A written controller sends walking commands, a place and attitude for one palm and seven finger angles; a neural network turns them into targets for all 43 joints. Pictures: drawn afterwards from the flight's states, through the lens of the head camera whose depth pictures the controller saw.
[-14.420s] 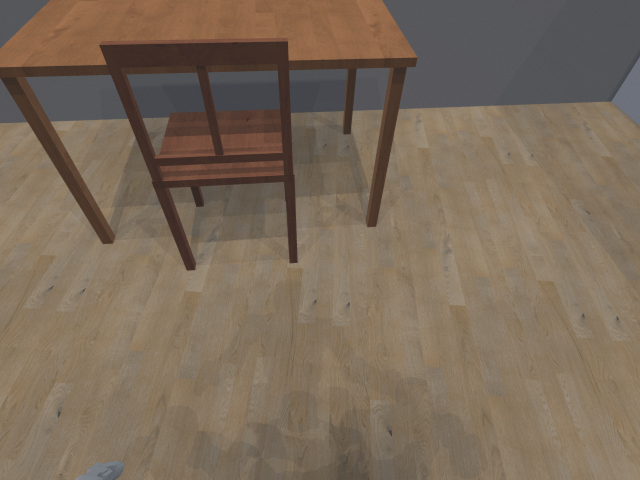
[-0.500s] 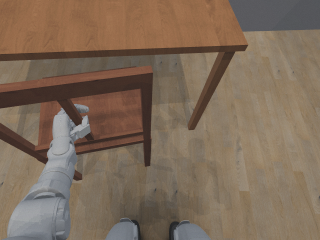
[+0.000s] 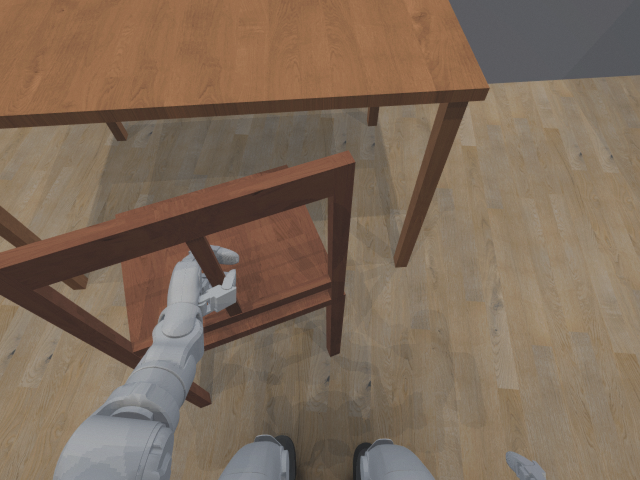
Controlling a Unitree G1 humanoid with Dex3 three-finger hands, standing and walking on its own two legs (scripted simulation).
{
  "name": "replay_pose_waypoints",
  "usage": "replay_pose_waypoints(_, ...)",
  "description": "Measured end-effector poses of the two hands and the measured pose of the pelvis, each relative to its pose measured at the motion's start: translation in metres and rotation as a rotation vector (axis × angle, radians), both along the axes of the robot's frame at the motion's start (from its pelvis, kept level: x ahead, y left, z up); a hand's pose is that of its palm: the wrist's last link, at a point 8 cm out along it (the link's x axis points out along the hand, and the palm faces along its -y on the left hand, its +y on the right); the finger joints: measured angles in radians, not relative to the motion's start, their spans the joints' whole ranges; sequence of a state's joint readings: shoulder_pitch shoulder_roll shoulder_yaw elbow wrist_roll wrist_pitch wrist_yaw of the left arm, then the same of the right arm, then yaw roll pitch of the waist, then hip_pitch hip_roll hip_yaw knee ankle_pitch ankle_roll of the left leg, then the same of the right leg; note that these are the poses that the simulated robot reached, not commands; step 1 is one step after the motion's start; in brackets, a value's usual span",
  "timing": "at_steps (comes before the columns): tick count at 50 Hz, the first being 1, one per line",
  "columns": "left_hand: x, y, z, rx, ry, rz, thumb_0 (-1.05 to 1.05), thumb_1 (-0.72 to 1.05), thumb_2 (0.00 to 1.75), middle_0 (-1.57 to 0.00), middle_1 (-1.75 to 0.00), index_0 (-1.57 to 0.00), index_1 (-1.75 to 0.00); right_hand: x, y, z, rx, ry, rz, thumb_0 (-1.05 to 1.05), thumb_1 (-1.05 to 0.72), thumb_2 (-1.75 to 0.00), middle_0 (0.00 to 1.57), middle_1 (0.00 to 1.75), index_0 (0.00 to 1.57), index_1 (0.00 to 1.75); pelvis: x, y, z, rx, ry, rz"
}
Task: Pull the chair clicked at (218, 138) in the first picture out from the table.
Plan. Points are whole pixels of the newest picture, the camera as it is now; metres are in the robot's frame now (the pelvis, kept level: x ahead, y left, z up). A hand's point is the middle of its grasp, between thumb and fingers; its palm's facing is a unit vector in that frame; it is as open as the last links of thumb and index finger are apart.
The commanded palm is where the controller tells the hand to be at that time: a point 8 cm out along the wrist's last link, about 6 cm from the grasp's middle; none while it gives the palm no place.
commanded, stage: step backward, pulling the chair out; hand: left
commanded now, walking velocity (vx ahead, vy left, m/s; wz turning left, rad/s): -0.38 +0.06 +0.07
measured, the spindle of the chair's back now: (217, 279) +0.40 +0.16 -0.08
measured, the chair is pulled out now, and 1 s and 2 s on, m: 0.19 0.24 0.33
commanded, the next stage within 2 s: none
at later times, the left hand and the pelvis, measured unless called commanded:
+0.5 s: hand (226, 307) +0.34 +0.13 -0.06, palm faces +0.06 -0.98 -0.20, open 5.2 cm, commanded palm +0.35 +0.19 -0.05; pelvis -0.01 +0.00 +0.00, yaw +1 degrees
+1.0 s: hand (219, 324) +0.32 +0.14 -0.06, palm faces +0.02 -0.97 -0.22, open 5.3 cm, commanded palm +0.33 +0.19 -0.05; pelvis -0.06 +0.01 +0.00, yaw +1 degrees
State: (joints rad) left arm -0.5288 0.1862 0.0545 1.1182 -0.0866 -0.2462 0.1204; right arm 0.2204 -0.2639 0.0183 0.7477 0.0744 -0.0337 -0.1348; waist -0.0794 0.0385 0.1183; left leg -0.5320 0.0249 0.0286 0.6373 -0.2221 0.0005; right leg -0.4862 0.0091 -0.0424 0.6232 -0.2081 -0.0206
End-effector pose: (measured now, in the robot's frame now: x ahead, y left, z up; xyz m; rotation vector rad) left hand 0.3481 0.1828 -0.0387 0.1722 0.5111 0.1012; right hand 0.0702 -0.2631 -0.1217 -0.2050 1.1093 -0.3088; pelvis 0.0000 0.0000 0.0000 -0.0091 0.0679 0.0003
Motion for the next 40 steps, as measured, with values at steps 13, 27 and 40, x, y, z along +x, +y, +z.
replay_pose_waypoints(13, -0.02, 0.002, 0.0, 0.001, 0.001, -0.065, -0.04, 0.71, 0.74, -0.23, -1.11, -0.5, -1.45, 0.007, 0.013, 0.009, -0.03, -0.03, 0.032, 0.01, -0.91, -0.9, 0.2, 0.3, 0.2, 0.3, -0.001, 0.011, 0.002, 0.007, -0.034, -0.014)
replay_pose_waypoints(27, -0.027, 0.001, 0.002, 0.0, 0.025, 0.008, -0.02, 0.68, 0.78, -0.24, -1.1, -0.49, -1.45, 0.011, 0.013, 0.001, 0.02, -0.024, 0.075, 0.01, -0.9, -0.9, 0.2, 0.3, 0.21, 0.3, -0.011, -0.001, 0.003, 0.031, -0.033, 0.028)
replay_pose_waypoints(40, -0.032, 0.008, 0.003, 0.006, 0.025, -0.076, -0.03, 0.69, 0.75, -0.22, -1.13, -0.49, -1.45, -0.009, 0.018, 0.007, -0.034, 0.003, 0.055, 0.01, -0.91, -0.9, 0.2, 0.3, 0.2, 0.3, -0.039, 0.016, 0.002, 0.043, -0.02, 0.01)
